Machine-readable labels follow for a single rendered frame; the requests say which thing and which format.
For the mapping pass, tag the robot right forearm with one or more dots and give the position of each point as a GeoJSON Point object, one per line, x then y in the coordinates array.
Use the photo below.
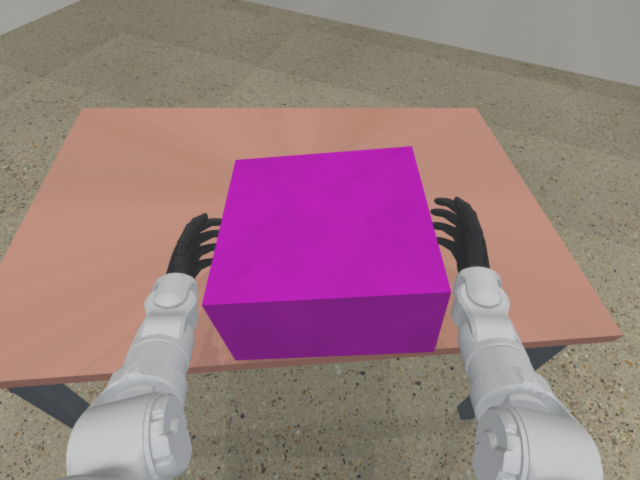
{"type": "Point", "coordinates": [495, 360]}

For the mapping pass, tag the left robot hand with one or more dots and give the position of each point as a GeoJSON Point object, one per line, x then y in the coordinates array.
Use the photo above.
{"type": "Point", "coordinates": [186, 255]}

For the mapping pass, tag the robot right upper arm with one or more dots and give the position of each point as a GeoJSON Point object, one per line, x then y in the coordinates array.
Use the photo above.
{"type": "Point", "coordinates": [515, 443]}

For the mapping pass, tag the carton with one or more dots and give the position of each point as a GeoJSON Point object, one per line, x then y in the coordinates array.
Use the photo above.
{"type": "Point", "coordinates": [329, 254]}

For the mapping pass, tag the robot left upper arm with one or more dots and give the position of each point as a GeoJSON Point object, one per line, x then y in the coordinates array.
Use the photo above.
{"type": "Point", "coordinates": [139, 438]}

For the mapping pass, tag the right robot hand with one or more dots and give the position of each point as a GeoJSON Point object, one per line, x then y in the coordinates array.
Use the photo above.
{"type": "Point", "coordinates": [469, 248]}

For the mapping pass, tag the robot left forearm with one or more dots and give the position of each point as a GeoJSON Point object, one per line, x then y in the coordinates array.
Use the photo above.
{"type": "Point", "coordinates": [160, 354]}

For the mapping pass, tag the table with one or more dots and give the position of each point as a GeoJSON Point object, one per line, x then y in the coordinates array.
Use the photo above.
{"type": "Point", "coordinates": [126, 181]}

